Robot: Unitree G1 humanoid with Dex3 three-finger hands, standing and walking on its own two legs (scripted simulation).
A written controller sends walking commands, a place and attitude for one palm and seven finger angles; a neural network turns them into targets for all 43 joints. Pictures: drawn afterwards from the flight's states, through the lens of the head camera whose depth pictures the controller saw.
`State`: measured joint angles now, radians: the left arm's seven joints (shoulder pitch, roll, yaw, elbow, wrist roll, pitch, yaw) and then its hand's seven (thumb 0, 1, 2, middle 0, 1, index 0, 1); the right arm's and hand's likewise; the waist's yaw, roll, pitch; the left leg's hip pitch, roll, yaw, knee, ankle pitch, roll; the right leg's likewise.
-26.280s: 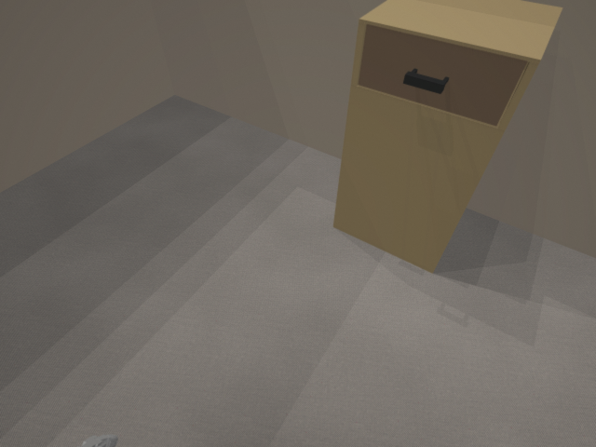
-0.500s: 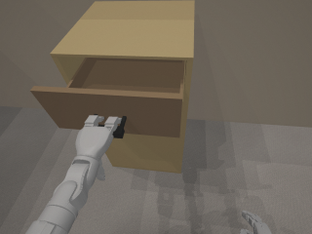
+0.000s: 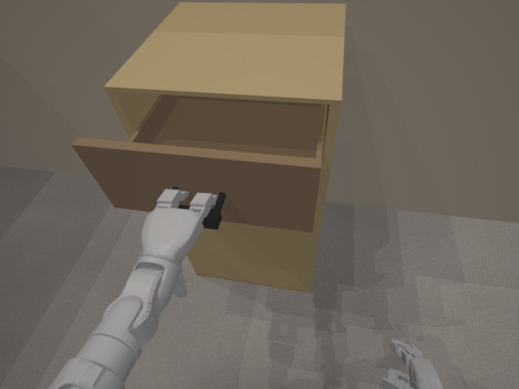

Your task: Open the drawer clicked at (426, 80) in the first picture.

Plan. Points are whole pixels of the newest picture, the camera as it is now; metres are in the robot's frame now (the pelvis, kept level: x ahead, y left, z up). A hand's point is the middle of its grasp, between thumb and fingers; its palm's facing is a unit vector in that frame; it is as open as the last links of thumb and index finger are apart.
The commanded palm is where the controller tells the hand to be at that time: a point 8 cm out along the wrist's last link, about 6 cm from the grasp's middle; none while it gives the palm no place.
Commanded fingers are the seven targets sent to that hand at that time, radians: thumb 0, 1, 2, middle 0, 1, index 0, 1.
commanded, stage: lift the hand off the handle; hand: left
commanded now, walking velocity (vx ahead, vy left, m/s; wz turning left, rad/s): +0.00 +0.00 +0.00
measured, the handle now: (193, 205) +0.40 +0.16 +0.04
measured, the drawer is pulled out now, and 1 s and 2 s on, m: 0.17 0.16 0.16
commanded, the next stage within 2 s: draw the hand back to the body in 1.24 s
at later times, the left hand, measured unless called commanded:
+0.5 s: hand (171, 232) +0.33 +0.17 +0.06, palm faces -0.02 -0.07 -1.00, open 15.6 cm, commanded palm +0.32 +0.18 +0.15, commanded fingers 0.00 -0.50 0.30 -0.15 -0.30 -0.15 -0.30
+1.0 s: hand (153, 179) +0.36 +0.18 +0.16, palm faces +0.14 -0.06 -0.99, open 16.0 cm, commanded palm +0.32 +0.18 +0.22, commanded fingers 0.00 -0.50 0.30 -0.15 -0.30 -0.15 -0.30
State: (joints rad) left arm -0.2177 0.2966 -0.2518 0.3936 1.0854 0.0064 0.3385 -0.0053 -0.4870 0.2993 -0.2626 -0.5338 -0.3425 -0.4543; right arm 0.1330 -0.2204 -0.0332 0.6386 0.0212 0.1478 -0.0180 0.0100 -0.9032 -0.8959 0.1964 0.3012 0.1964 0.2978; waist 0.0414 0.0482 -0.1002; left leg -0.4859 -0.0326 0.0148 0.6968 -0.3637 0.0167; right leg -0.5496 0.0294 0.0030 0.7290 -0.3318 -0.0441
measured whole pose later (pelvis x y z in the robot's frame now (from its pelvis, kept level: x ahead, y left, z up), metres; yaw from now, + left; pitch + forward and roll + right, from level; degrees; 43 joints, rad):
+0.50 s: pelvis +0.01 +0.00 +0.01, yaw +0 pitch +5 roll +1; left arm -0.19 0.38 -0.25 0.24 0.98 0.00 0.18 -0.01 -0.49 0.30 -0.28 -0.37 -0.28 -0.36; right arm 0.13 -0.24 -0.03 0.65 0.03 0.12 -0.03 0.01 -0.90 -0.90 0.20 0.30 0.20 0.30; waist 0.05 0.08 -0.04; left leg -0.33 -0.04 0.01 0.56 -0.31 0.02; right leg -0.40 0.02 0.00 0.61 -0.29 -0.04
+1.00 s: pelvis +0.01 +0.01 +0.02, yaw +1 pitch +2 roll +1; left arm -0.31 0.43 -0.23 0.06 0.93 0.08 0.04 0.00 -0.49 0.30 -0.25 -0.34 -0.20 -0.32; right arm 0.06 -0.24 0.01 0.65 0.05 0.16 0.01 0.01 -0.90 -0.90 0.20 0.30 0.20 0.30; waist 0.08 0.10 -0.03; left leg -0.20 -0.04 -0.01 0.44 -0.27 0.02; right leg -0.27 0.02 -0.01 0.49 -0.25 -0.03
